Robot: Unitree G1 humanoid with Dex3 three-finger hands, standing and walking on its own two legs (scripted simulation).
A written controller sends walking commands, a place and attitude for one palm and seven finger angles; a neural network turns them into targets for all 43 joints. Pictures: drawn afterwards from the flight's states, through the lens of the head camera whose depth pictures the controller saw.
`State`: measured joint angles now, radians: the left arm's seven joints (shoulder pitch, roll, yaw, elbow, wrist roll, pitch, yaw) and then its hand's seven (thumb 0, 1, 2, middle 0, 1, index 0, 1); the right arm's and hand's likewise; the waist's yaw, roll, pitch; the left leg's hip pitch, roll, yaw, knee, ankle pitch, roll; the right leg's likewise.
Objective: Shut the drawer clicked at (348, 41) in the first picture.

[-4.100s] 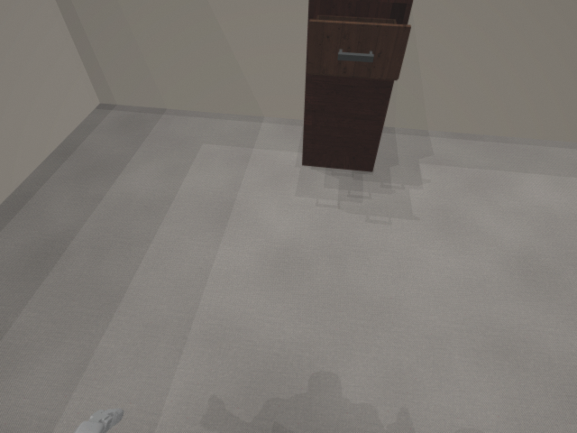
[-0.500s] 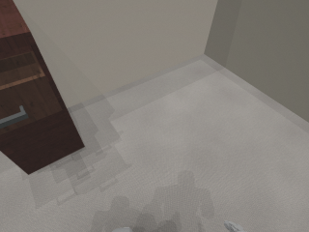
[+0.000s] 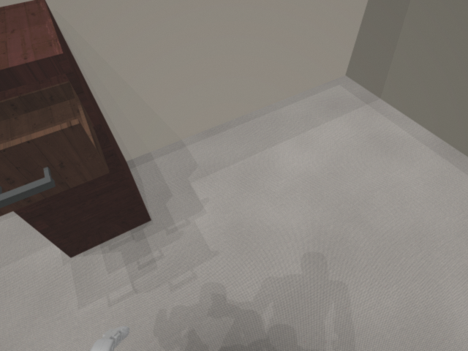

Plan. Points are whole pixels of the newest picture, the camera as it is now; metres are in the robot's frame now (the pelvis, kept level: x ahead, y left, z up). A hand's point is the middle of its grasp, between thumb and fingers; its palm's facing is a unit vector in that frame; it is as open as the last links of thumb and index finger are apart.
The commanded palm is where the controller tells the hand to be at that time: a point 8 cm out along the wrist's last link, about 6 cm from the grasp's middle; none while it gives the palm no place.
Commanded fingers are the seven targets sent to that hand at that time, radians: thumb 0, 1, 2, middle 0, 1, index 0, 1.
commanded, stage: turn to face it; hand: left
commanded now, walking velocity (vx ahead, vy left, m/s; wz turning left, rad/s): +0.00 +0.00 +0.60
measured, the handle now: (23, 186) +0.46 +0.50 -0.04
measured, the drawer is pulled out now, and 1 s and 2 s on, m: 0.23 0.23 0.23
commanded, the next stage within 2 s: take the last steps up to it in 0.68 s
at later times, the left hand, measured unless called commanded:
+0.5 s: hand out of the picture -0.07 +0.22 -0.18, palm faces +0.37 -0.89 -0.26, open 7.4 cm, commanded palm none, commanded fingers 0.00 0.90 0.90 -0.20 -0.30 -0.20 -0.30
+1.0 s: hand out of the picture -0.04 +0.17 -0.14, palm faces +0.47 -0.85 -0.25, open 7.4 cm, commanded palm none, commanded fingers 0.00 0.90 0.90 -0.20 -0.30 -0.20 -0.30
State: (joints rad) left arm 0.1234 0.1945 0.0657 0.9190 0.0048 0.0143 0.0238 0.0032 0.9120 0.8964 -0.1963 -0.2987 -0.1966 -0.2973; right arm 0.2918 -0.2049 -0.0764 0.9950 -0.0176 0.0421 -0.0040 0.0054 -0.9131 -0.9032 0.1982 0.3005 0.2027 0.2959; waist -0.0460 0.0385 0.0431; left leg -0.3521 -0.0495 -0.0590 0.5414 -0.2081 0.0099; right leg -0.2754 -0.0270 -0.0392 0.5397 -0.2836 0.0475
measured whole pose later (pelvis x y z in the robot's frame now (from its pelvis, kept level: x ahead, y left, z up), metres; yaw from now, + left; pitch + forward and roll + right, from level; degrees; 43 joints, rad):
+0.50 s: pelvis -0.01 +0.01 -0.01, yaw +19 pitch +0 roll +1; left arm 0.27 0.26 0.06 0.95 0.01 0.05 0.02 0.00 0.90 0.90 -0.20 -0.30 -0.20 -0.30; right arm 0.08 -0.25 -0.06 0.88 -0.02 0.03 0.02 0.01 -0.91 -0.90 0.19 0.30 0.20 0.30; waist 0.04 -0.05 0.11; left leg -0.30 0.02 0.10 0.63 -0.33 0.01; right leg -0.32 -0.18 -0.21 0.84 -0.51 0.05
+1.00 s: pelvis +0.00 -0.01 +0.01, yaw +26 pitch -2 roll +2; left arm 0.28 0.14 0.02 0.96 0.02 -0.02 0.01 0.00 0.90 0.90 -0.20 -0.30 -0.20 -0.30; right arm 0.25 -0.22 -0.06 1.01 -0.03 0.06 0.02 0.01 -0.91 -0.90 0.20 0.30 0.20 0.30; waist 0.00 0.06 0.02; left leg -0.43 0.00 0.00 1.00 -0.38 0.00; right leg -0.18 -0.05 -0.11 0.50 -0.29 -0.03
